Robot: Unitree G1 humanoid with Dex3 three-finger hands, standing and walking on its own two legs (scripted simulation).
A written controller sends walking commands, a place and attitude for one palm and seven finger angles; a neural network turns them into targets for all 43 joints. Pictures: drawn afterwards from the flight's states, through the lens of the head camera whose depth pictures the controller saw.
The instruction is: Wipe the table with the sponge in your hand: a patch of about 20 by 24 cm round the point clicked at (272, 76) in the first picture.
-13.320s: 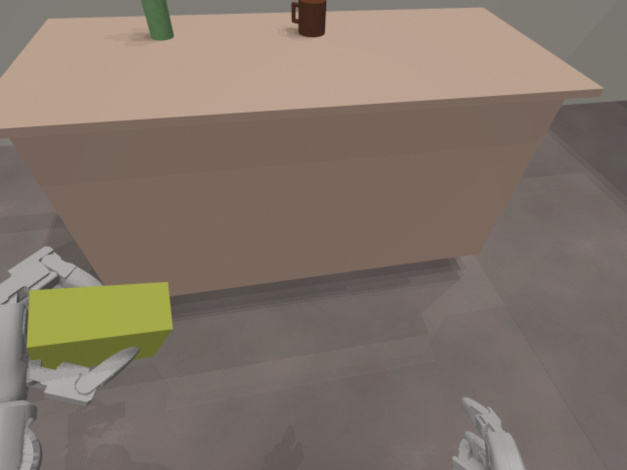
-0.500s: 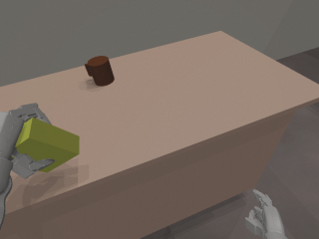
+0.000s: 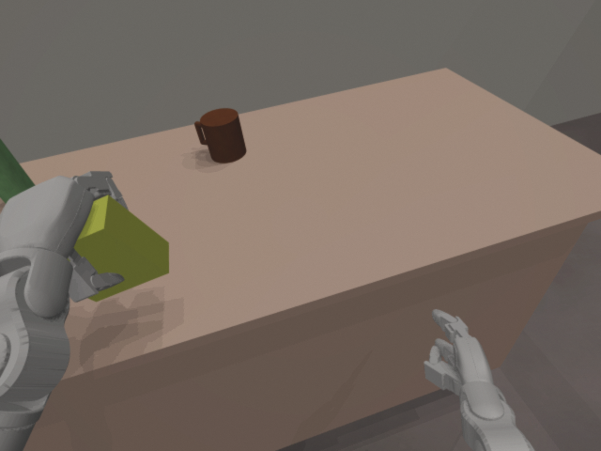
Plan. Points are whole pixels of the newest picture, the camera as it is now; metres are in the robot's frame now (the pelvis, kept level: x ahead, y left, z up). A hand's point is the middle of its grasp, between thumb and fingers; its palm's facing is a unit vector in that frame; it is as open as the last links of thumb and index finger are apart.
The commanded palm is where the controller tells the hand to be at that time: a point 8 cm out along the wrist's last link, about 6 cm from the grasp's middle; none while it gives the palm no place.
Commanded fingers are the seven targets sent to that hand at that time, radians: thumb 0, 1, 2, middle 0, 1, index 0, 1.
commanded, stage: turn the palm down, sponge in hand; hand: left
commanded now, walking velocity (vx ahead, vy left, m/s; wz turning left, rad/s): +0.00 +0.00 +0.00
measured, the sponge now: (112, 259) +0.25 +0.28 +0.17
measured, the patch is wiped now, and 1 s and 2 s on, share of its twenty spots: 0.00 0.00 0.00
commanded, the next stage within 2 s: move the sponge above the wiping area in 0.68 s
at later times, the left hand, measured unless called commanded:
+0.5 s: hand (90, 237) +0.24 +0.28 +0.22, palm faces +0.30 -0.10 -0.95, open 9.3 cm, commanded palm +0.18 +0.27 +0.29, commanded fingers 0.00 0.10 1.30 -1.20 -1.60 -1.20 -1.60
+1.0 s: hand (85, 241) +0.24 +0.29 +0.21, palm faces +0.26 -0.07 -0.96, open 9.3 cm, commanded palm +0.18 +0.28 +0.28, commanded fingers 0.00 0.10 1.30 -1.20 -1.60 -1.20 -1.60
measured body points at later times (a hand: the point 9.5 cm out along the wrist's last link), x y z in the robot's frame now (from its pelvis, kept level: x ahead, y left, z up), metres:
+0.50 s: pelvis -0.01 -0.01 +0.00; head -0.04 -0.07 +0.44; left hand +0.22 +0.28 +0.27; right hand +0.27 -0.18 -0.06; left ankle +0.03 +0.12 -0.74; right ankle +0.04 -0.09 -0.74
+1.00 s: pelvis -0.01 -0.01 +0.00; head -0.03 -0.08 +0.44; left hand +0.22 +0.29 +0.27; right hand +0.27 -0.20 -0.06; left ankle +0.03 +0.12 -0.74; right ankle +0.04 -0.09 -0.74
